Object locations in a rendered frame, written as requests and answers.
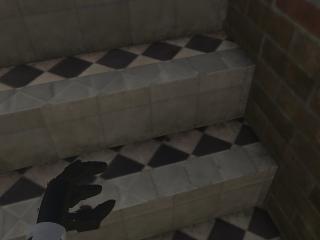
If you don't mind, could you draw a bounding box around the left robot hand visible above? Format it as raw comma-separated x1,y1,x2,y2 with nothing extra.
36,159,116,233

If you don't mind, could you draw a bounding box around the left robot forearm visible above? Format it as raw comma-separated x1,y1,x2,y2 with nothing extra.
26,222,66,240

